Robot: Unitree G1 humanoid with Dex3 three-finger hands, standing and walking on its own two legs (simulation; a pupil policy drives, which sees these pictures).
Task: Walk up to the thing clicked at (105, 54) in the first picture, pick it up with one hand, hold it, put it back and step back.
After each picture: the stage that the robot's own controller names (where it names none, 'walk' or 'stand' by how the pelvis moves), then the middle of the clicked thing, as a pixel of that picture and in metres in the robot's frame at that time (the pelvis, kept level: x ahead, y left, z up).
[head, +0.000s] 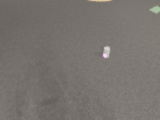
stand; (106, 52) +1.28 -0.24 -0.72
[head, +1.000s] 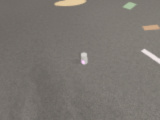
walk; (84, 58) +1.17 +0.11 -0.70
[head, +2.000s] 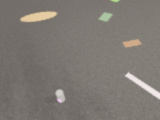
walk; (60, 96) +0.70 +0.27 -0.71
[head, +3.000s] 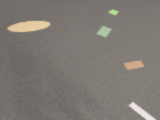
walk; out of the picture +0.40 +0.19 -0.70
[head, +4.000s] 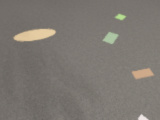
stand; out of the picture +0.31 +0.20 -0.72
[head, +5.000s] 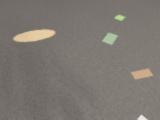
stand; out of the picture +0.31 +0.19 -0.73
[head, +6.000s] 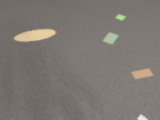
stand; out of the picture +0.31 +0.20 -0.73
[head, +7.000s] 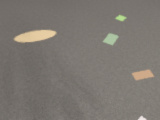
stand; out of the picture +0.30 +0.20 -0.73
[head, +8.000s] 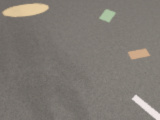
go down; out of the picture +0.33 +0.20 -0.69
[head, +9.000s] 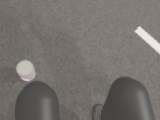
go down; (26, 71) +0.40 +0.21 -0.29
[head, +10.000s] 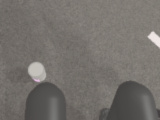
close in; (37, 72) +0.40 +0.20 -0.30
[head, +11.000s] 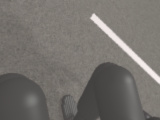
close in; out of the picture +0.40 +0.24 -0.22
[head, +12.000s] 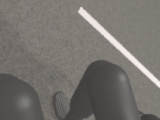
close; out of the picture +0.39 +0.26 -0.22
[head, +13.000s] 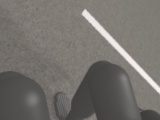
lift; out of the picture +0.37 +0.24 -0.23
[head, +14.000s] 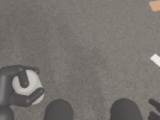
lift; (30, 88) +0.31 +0.19 -0.03
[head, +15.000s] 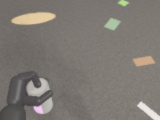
hold; (40, 96) +0.32 +0.17 -0.01
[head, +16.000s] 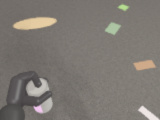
hold; (40, 96) +0.32 +0.17 -0.01
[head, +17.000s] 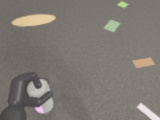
crouch; (41, 96) +0.32 +0.17 -0.02
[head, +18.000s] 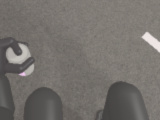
lower; (21, 60) +0.42 +0.20 -0.10
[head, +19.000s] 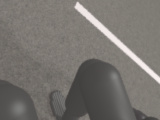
lower; out of the picture +0.42 +0.26 -0.23
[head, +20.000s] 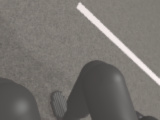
lower; out of the picture +0.41 +0.26 -0.23
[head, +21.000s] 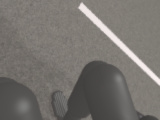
lower; out of the picture +0.41 +0.26 -0.23
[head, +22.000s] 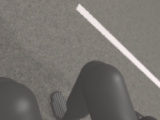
lower; out of the picture +0.41 +0.26 -0.23
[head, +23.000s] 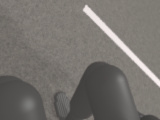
draw back; out of the picture +0.39 +0.25 -0.23
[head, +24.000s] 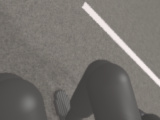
withdraw; out of the picture +0.39 +0.24 -0.22
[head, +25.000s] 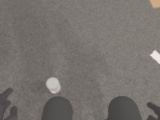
walk; (53, 85) +0.40 +0.18 -0.43
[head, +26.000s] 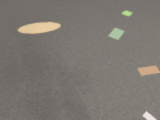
stand; out of the picture +0.33 +0.16 -0.66
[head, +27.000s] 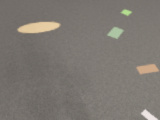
stand; out of the picture +0.35 +0.17 -0.66
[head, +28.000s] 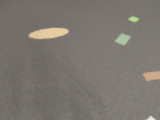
stand; out of the picture +0.36 +0.16 -0.72
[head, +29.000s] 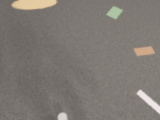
walk; (62, 119) +0.38 +0.12 -0.71
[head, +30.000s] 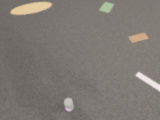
walk; (68, 104) +0.52 +0.15 -0.69
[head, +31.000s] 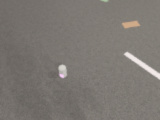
walk; (62, 71) +0.82 +0.19 -0.70
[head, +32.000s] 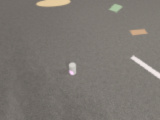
stand; (72, 68) +0.98 +0.15 -0.70
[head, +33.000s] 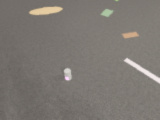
stand; (67, 74) +0.98 +0.19 -0.73
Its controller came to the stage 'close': yes
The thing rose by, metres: 0.71
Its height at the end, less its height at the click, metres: +0.00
